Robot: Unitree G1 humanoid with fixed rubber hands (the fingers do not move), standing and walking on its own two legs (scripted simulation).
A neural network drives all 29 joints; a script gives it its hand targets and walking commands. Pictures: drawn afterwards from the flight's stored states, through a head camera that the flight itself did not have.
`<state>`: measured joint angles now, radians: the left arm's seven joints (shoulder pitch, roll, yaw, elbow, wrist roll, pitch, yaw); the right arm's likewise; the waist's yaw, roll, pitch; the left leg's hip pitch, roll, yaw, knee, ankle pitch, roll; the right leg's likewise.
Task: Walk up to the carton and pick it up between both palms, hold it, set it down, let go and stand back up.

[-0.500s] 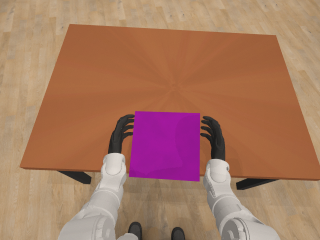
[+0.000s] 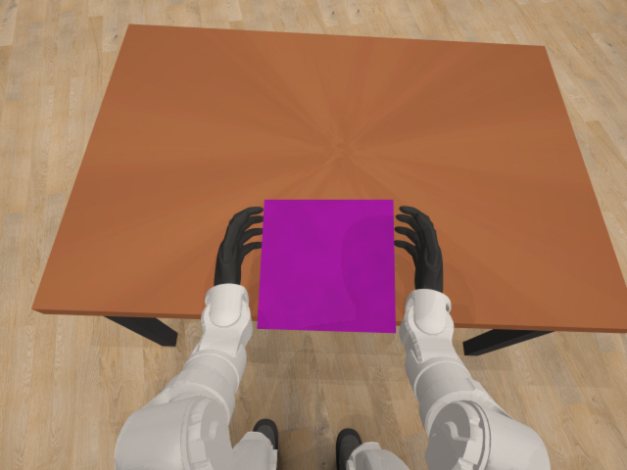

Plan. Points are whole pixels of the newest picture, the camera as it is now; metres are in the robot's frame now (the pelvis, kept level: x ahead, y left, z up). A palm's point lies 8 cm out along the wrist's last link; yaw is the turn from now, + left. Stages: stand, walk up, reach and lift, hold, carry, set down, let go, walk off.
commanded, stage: set down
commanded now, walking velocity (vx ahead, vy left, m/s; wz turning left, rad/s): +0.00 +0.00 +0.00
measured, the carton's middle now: (329, 270) +0.38 -0.01 -0.09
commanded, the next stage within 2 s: none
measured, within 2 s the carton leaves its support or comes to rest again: rests again in 0.66 s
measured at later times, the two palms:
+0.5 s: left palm (243, 266) +0.37 +0.11 -0.06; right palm (431, 279) +0.36 -0.15 -0.06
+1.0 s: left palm (246, 261) +0.38 +0.11 -0.08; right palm (426, 278) +0.36 -0.15 -0.08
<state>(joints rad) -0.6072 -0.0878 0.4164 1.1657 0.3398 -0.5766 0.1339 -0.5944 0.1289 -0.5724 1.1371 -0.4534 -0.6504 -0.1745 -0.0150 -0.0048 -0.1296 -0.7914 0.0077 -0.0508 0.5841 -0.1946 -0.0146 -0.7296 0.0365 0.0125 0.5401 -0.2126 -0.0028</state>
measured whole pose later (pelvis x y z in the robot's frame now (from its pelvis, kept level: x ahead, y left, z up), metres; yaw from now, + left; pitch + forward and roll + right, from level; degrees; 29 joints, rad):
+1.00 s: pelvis +0.00 -0.01 -0.05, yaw -1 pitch +24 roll -1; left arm -0.72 -0.09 0.52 1.22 0.34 -0.61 0.08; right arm -0.65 0.13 -0.66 1.13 -0.48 -0.64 -0.14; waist -0.02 0.00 -0.13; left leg -1.00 0.01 -0.04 0.95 -0.37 -0.01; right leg -0.95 0.05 0.01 0.93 -0.40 0.00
